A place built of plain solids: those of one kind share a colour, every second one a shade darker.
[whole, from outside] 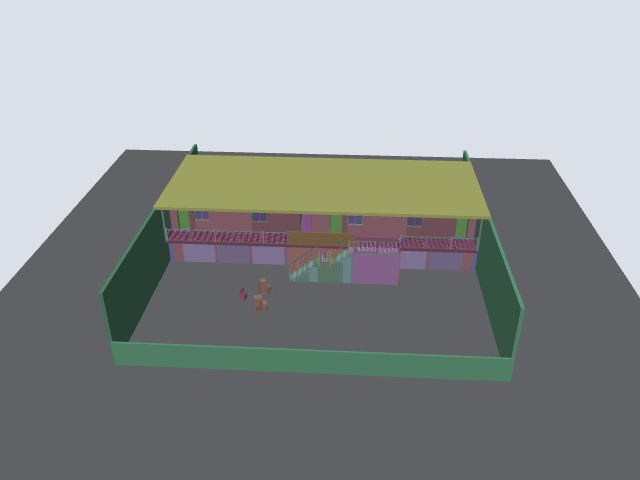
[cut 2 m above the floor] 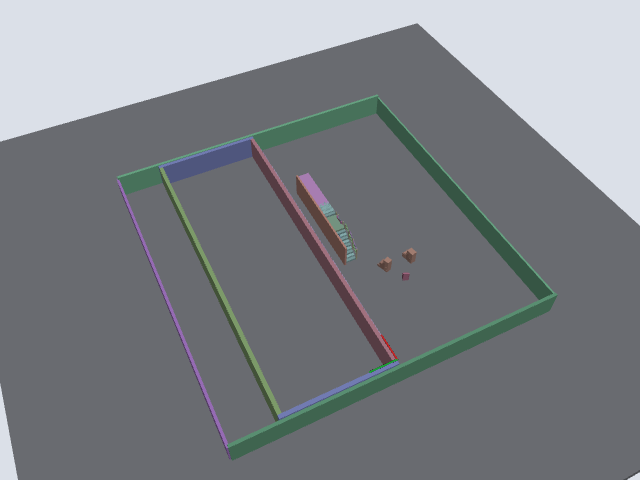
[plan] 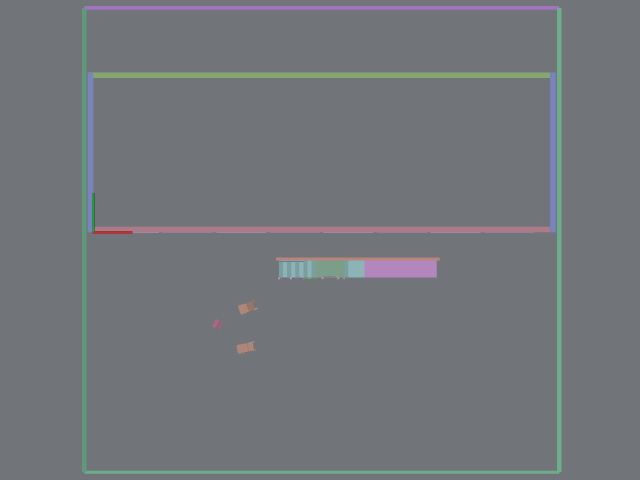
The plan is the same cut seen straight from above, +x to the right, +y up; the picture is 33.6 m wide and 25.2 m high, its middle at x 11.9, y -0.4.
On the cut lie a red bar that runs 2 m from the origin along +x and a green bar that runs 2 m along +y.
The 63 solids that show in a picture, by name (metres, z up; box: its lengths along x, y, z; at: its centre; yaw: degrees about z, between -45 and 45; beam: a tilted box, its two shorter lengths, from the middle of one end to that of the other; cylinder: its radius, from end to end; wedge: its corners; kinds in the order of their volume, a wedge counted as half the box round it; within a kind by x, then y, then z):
{
 "site_fence_1": {"box": [0.24, 24.37, 5.59], "at": [-0.48, -0.41, 2.74]},
 "site_fence_2": {"box": [24.94, 0.15, 1.85], "at": [11.99, -12.59, 0.88]},
 "site_fence_3": {"box": [0.24, 24.37, 5.59], "at": [24.46, -0.41, 2.74]},
 "roof_1": {"box": [24.98, 10.27, 0.25], "at": [11.99, 3.47, 5.66]},
 "face_1": {"box": [0.7, 0.3, 3.02], "at": [0.35, 0.15, 4.03]},
 "face_2": {"box": [0.4, 0.3, 3.02], "at": [1.85, 0.15, 4.03]},
 "face_3": {"box": [1.2, 0.3, 1.3], "at": [2.65, 0.15, 3.17]},
 "face_4": {"box": [3.35, 0.3, 3.02], "at": [4.92, 0.15, 4.03]},
 "face_5": {"box": [1.2, 0.3, 1.3], "at": [7.2, 0.15, 3.17]},
 "face_6": {"box": [2.55, 0.3, 3.02], "at": [9.07, 0.15, 4.03]},
 "face_7": {"box": [23.98, 0.3, 2.57], "at": [11.99, 0.15, 1.23]},
 "face_8": {"box": [1.4, 0.3, 3.02], "at": [11.99, 0.15, 4.03]},
 "face_9": {"box": [0.4, 0.3, 3.02], "at": [13.84, 0.15, 4.03]},
 "face_10": {"box": [1.2, 0.3, 1.3], "at": [14.64, 0.15, 3.17]},
 "face_11": {"box": [3.35, 0.3, 3.02], "at": [16.91, 0.15, 4.03]},
 "face_12": {"box": [1.2, 0.3, 1.3], "at": [19.19, 0.15, 3.17]},
 "face_13": {"box": [2.55, 0.3, 3.02], "at": [21.06, 0.15, 4.03]},
 "face_14": {"box": [0.7, 0.3, 3.02], "at": [23.63, 0.15, 4.03]},
 "gable_1": {"box": [0.3, 8.4, 5.59], "at": [-0.15, 4.2, 2.74]},
 "gable_2": {"box": [0.3, 8.4, 5.59], "at": [24.13, 4.2, 2.74]},
 "back_1": {"box": [23.98, 0.3, 2.57], "at": [11.99, 8.25, 1.23]},
 "unit_floor_1": {"box": [5.76, 7.8, 0.36], "at": [8.99, 4.2, 2.71]},
 "head_1": {"box": [3.8, 0.9, 2.82], "at": [16.14, -1.92, 1.36]},
 "step_1": {"box": [0.64, 0.9, 0.22], "at": [10.07, -1.92, 0.06]},
 "step_2": {"box": [0.64, 0.9, 0.4], "at": [10.28, -1.92, 0.15]},
 "step_3": {"box": [0.64, 0.9, 0.57], "at": [10.49, -1.92, 0.23]},
 "step_4": {"box": [0.64, 0.9, 0.74], "at": [10.71, -1.92, 0.32]},
 "step_5": {"box": [0.64, 0.9, 0.92], "at": [10.92, -1.92, 0.41]},
 "step_6": {"box": [0.64, 0.9, 1.09], "at": [11.13, -1.92, 0.49]},
 "step_7": {"box": [0.64, 0.9, 1.26], "at": [11.35, -1.92, 0.58]},
 "step_8": {"box": [0.64, 0.9, 1.43], "at": [11.56, -1.92, 0.67]},
 "step_9": {"box": [0.51, 0.9, 1.61], "at": [11.71, -1.92, 0.75]},
 "step_10": {"box": [0.64, 0.9, 1.95], "at": [13.49, -1.92, 0.93]},
 "step_11": {"box": [0.64, 0.9, 2.13], "at": [13.7, -1.92, 1.01]},
 "step_12": {"box": [0.64, 0.9, 2.47], "at": [14.13, -1.92, 1.19]},
 "step_13": {"box": [0.51, 0.9, 2.65], "at": [14.28, -1.92, 1.27]},
 "site_backwall_1": {"box": [24.94, 0.2, 1.85], "at": [11.99, 11.78, 0.88]},
 "deck_1": {"box": [23.98, 1.47, 0.24], "at": [11.99, -0.74, 2.65]},
 "spine_1": {"box": [8.59, 0.15, 2.59], "at": [13.89, -1.4, 1.24]},
 "floor_1": {"box": [1.93, 0.9, 1.78], "at": [12.63, -1.92, 0.84]},
 "lockupdoor_1": {"box": [2.62, 0.033, 2.15], "at": [2.14, -0.02, 1.02]},
 "lockupdoor_2": {"box": [2.62, 0.033, 2.15], "at": [4.95, -0.02, 1.02]},
 "lockupdoor_3": {"box": [2.62, 0.033, 2.15], "at": [7.77, -0.02, 1.02]},
 "lockupdoor_4": {"box": [2.62, 0.033, 2.15], "at": [10.58, -0.02, 1.02]},
 "lockupdoor_5": {"box": [2.62, 0.033, 2.15], "at": [13.4, -0.02, 1.02]},
 "lockupdoor_6": {"box": [2.62, 0.033, 2.15], "at": [16.21, -0.02, 1.02]},
 "lockupdoor_7": {"box": [2.62, 0.033, 2.15], "at": [19.03, -0.02, 1.02]},
 "lockupdoor_8": {"box": [2.62, 0.033, 2.15], "at": [21.84, -0.02, 1.02]},
 "deck_end_1": {"box": [0.15, 1.47, 2.81], "at": [0.07, -0.74, 4.12]},
 "deck_end_2": {"box": [0.15, 1.47, 2.81], "at": [23.91, -0.74, 4.12]},
 "deck_guard_stair_1": {"box": [5.0, 0.15, 1.15], "at": [12.1, -1.4, 3.29]},
 "foot_pram_1": {"box": [0.57, 0.45, 1.11], "at": [7.83, -6.09, 0.51], "yaw": 11.5},
 "foot_pram_2": {"box": [0.45, 0.45, 1.17], "at": [7.88, -4.02, 0.53], "yaw": 19.4},
 "foot_pram_3": {"box": [0.4, 0.45, 0.58], "at": [8.21, -6.01, 0.24], "yaw": 11.5},
 "foot_pram_4": {"box": [0.42, 0.45, 0.6], "at": [8.22, -3.9, 0.25], "yaw": 19.4},
 "doorleaf_door_1": {"box": [0.88, 0.043, 2.0], "at": [1.18, 0.28, 3.84]},
 "doorleaf_door_2": {"box": [0.89, 0.039, 2.0], "at": [13.17, 0.28, 3.84]},
 "doorleaf_door_3": {"box": [0.88, 0.04, 1.99], "at": [22.81, 0.28, 3.84]},
 "kwblind_1": {"box": [1.1, 0.03, 0.95], "at": [2.65, 0.15, 4.34]},
 "kwblind_2": {"box": [1.1, 0.03, 0.95], "at": [7.2, 0.15, 4.34]},
 "kwblind_3": {"box": [1.1, 0.03, 0.95], "at": [14.64, 0.15, 4.34]},
 "kwblind_4": {"box": [1.1, 0.03, 0.95], "at": [19.19, 0.15, 4.34]},
 "foot_chair_1": {"box": [0.07, 0.45, 0.84], "at": [6.37, -4.76, 0.37], "yaw": -25.0}
}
